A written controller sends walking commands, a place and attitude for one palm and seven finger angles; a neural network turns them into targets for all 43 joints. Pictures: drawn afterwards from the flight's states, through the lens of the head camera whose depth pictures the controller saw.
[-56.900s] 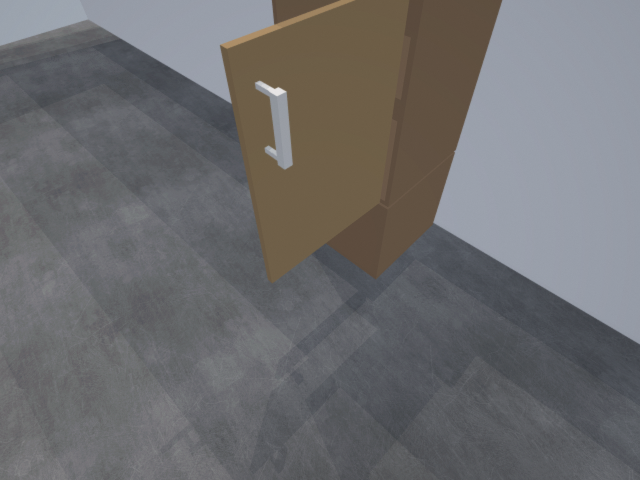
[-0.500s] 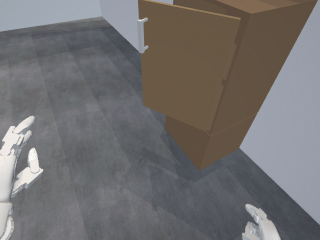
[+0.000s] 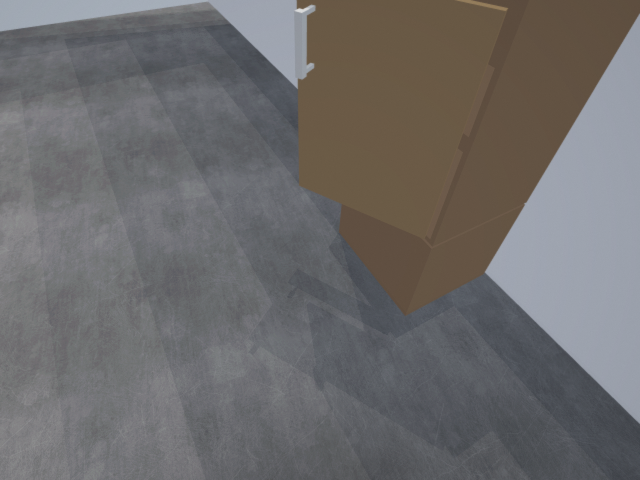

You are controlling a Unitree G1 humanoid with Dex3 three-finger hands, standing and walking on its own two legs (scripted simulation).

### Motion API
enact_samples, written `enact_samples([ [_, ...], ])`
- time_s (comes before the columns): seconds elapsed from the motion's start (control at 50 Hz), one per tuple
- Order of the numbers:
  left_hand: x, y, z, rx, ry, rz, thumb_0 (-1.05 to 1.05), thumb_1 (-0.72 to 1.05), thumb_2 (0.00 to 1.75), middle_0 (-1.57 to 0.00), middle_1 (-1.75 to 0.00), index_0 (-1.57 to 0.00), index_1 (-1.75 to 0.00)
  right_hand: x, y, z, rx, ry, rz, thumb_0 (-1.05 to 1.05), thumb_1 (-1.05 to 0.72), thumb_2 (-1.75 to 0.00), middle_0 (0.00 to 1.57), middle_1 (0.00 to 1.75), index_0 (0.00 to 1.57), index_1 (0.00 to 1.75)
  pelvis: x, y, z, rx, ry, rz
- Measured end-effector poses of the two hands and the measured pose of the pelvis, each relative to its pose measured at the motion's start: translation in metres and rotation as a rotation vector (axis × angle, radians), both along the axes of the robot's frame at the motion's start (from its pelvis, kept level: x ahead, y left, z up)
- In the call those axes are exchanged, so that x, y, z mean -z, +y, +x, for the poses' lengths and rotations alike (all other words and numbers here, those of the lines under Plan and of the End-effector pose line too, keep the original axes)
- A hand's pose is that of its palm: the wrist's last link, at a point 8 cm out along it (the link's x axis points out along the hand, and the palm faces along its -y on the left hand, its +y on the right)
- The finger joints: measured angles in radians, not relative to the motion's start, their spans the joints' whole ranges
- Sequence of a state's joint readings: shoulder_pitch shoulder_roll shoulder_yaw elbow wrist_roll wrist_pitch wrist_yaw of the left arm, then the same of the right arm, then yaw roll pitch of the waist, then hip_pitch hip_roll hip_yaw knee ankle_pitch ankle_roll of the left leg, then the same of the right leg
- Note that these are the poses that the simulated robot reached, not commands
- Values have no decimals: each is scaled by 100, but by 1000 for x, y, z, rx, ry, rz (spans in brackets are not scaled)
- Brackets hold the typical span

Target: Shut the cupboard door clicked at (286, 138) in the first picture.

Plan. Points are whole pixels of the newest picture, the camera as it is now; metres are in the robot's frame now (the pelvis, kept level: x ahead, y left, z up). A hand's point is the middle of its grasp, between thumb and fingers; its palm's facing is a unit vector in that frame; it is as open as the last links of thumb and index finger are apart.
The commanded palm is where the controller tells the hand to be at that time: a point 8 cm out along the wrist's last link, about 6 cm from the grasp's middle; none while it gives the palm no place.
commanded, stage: let the arm hang, fingers relaxed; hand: left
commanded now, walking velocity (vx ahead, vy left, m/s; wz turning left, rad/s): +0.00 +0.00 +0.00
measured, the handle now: (305, 42) +0.95 +0.09 +0.11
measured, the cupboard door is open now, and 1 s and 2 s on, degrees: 30 30 30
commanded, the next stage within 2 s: look to check the result in 0.54 s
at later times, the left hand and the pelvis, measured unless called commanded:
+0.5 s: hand out of the picture -0.02 +0.17 -0.18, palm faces -0.01 -0.98 -0.19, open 7.4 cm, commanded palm none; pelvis +0.00 +0.00 +0.00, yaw -1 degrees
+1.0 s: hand out of the picture +0.03 +0.19 -0.17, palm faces -0.04 -0.97 -0.24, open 7.4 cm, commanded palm none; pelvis +0.02 -0.01 +0.01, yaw -1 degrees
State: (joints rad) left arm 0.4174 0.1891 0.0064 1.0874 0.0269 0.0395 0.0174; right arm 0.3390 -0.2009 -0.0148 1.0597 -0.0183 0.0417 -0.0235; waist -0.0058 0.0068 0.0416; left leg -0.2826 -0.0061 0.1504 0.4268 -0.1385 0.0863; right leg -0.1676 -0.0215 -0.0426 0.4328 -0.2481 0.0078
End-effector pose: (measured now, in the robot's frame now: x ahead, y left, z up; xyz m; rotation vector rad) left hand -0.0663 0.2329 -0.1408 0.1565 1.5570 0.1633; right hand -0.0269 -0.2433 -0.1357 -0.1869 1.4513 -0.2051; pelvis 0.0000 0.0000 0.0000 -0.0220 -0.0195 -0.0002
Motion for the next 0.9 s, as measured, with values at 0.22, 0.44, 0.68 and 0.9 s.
enact_samples([
  [0.22, 0, 3, 8, 17, -35, 15, 0, 91, 89, -20, -30, -20, -30, 9, 15, 7, 32, -63, 39, 1, -91, -90, 20, 30, 20, 30, -1, 4, -5, 18, -12, 6],
  [0.44, 4, -10, 45, 41, -139, -13, 0, 91, 89, -20, -30, -20, -30, 7, 11, 18, 35, -100, 34, 1, -91, -90, 20, 30, 20, 30, -1, 2, -6, 20, -10, 11],
  [0.68, 2, -8, 53, 52, -119, -3, 0, 90, 89, -20, -30, -20, -30, 2, -5, 15, 40, -64, 10, 1, -91, -90, 20, 30, 20, 30, -3, -5, 1, 16, -4, 10],
  [0.9, -2, 3, 76, 67, -120, 27, 0, 90, 89, -20, -30, -20, -30, -2, -18, 33, 25, -58, -10, 1, -91, -90, 20, 30, 20, 30, -5, -9, 14, 13, -2, 12],
])
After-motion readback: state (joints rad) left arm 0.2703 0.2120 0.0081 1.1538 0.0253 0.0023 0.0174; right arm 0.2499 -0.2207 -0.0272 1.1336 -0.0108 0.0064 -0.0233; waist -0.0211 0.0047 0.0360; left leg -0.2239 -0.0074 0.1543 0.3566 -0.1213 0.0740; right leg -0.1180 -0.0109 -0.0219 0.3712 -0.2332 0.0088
